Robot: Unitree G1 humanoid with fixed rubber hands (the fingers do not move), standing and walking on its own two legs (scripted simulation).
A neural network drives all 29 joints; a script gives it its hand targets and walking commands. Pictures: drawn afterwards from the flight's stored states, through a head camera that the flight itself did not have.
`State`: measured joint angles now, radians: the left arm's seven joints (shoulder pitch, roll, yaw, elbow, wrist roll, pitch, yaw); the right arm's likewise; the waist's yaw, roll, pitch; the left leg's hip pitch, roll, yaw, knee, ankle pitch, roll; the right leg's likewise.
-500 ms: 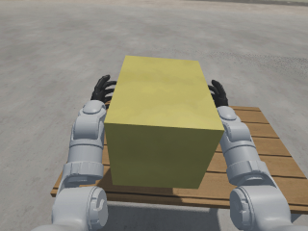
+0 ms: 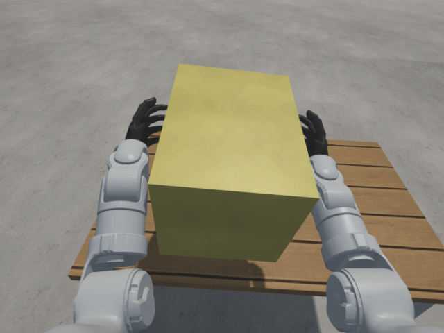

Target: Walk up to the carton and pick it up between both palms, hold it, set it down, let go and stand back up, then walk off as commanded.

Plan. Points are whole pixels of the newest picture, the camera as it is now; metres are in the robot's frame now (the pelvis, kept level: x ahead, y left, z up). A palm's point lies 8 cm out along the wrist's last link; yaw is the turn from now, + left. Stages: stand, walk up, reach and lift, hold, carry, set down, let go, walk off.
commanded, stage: set down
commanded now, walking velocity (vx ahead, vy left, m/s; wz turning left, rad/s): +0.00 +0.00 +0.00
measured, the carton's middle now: (226, 161) +0.40 +0.03 +0.14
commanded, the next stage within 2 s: none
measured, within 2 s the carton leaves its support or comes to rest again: neither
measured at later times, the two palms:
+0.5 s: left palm (142, 157) +0.38 +0.18 +0.16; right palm (308, 161) +0.40 -0.13 +0.14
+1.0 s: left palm (153, 166) +0.39 +0.17 +0.12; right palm (308, 167) +0.42 -0.14 +0.11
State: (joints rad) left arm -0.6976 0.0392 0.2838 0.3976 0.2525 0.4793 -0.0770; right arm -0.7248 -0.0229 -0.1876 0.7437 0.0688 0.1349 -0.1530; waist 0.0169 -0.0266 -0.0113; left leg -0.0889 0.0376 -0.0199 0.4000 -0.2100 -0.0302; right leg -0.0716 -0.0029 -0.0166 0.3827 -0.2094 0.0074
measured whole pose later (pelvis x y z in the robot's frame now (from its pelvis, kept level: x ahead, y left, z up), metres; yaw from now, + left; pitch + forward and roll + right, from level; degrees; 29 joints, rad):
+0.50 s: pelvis +0.01 +0.00 +0.00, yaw +0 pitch -5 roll -1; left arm -0.59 -0.01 0.28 0.35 0.25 0.41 -0.02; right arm -0.70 -0.04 -0.15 0.81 0.07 0.02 -0.12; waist 0.02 -0.03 0.03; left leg -0.08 0.04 -0.02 0.39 -0.22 -0.03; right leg -0.05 0.00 -0.02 0.36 -0.21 0.01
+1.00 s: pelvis +0.02 +0.00 +0.00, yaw +0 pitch -4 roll +0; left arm -0.56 -0.06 0.28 0.37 0.25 0.33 0.04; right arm -0.70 -0.06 -0.19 0.90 0.05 -0.08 -0.05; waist 0.02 -0.03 0.06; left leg -0.07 0.04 -0.02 0.38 -0.23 -0.03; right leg -0.05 0.00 -0.02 0.35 -0.23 0.01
